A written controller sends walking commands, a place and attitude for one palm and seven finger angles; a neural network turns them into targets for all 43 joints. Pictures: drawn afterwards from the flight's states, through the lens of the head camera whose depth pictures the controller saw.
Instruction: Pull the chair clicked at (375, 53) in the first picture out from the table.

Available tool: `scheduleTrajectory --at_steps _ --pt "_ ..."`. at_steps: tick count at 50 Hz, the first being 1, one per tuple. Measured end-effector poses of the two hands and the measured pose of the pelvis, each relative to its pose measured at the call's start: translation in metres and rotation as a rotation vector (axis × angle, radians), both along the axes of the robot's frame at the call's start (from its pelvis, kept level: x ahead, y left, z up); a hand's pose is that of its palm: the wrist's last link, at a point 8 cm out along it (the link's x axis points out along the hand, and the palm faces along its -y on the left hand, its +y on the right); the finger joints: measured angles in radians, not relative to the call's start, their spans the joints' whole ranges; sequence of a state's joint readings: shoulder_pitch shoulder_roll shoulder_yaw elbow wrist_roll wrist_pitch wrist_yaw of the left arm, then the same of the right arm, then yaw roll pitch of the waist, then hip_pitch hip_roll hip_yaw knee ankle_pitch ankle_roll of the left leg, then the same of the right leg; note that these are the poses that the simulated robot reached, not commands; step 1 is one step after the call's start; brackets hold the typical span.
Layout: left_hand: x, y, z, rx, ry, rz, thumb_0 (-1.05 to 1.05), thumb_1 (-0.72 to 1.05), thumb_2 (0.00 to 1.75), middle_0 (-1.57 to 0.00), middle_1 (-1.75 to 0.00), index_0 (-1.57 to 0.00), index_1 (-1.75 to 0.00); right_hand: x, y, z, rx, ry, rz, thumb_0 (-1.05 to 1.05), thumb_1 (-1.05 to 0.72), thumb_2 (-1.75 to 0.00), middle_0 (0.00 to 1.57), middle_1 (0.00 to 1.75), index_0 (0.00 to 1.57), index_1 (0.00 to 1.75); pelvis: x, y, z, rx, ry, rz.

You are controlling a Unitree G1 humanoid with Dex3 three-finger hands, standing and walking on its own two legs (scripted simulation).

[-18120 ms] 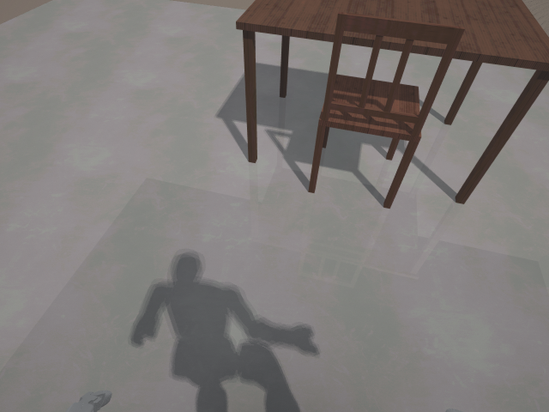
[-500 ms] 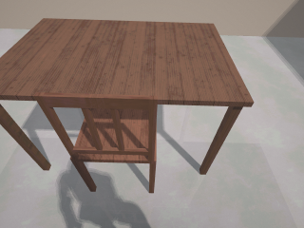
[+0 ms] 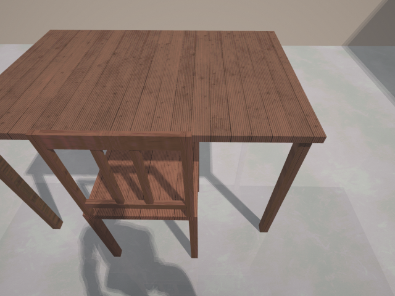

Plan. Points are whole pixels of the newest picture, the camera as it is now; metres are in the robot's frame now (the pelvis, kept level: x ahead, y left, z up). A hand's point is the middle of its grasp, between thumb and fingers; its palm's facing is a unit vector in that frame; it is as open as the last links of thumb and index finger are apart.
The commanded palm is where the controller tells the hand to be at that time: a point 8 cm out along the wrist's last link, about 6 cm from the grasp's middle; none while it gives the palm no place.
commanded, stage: come to a stop and stand still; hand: left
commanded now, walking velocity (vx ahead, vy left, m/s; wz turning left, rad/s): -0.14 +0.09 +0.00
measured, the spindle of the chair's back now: (109, 178) +0.45 +0.29 -0.11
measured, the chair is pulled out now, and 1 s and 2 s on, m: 0.00 0.00 0.00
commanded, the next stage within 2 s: look again from close up in 1.60 s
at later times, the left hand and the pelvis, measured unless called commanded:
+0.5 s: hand out of the picture -0.01 +0.19 -0.18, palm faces +0.04 -0.97 -0.23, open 7.4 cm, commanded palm none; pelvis -0.02 +0.02 -0.01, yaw -1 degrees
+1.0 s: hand out of the picture -0.14 +0.30 -0.16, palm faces +0.00 -0.96 -0.27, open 7.4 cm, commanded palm none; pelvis -0.12 +0.11 +0.00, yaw -2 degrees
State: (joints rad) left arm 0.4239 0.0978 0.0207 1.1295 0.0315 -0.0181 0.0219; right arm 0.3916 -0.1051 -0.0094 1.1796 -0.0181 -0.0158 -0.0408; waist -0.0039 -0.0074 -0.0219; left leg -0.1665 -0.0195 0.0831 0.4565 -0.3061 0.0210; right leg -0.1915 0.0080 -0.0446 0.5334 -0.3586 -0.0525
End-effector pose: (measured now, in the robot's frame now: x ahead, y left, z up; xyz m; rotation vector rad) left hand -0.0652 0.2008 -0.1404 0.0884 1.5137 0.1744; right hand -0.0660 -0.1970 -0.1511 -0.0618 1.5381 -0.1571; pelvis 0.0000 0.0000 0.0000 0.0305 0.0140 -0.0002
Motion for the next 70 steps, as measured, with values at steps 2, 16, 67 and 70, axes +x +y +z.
scheduleTrajectory --at_steps 2,16,67,70 --pt "0.004 -0.007 0.001 0.007 -0.002 0.012 0.01 0.91 0.90 -0.20 -0.29 -0.19 -0.30 0.006 -0.006 -0.001 -0.001 0.012 0.010 0.00 -0.91 -0.89 0.20 0.30 0.19 0.30 0.007 -0.006 -0.001 -0.008 0.004 0.004" --pt "0.030 -0.017 -0.002 -0.006 -0.035 0.036 0.01 0.91 0.90 -0.21 -0.29 -0.20 -0.30 0.095 -0.038 0.014 -0.105 -0.146 0.071 0.01 -0.93 -0.89 0.20 0.30 0.19 0.30 0.014 -0.010 0.005 -0.018 -0.002 0.014" --pt "-0.054 0.179 -0.014 -0.006 -0.154 -0.097 0.01 0.92 0.90 -0.20 -0.29 -0.20 -0.30 -0.110 0.144 0.018 -0.086 -0.082 0.019 0.01 -0.91 -0.89 0.20 0.30 0.19 0.30 -0.139 0.161 0.001 -0.037 -0.021 -0.033" --pt "-0.048 0.188 -0.011 0.005 -0.175 -0.105 0.01 0.92 0.90 -0.20 -0.29 -0.20 -0.30 -0.100 0.156 0.016 -0.070 -0.116 0.026 0.01 -0.92 -0.89 0.21 0.30 0.20 0.30 -0.141 0.165 0.002 -0.038 -0.026 -0.035"
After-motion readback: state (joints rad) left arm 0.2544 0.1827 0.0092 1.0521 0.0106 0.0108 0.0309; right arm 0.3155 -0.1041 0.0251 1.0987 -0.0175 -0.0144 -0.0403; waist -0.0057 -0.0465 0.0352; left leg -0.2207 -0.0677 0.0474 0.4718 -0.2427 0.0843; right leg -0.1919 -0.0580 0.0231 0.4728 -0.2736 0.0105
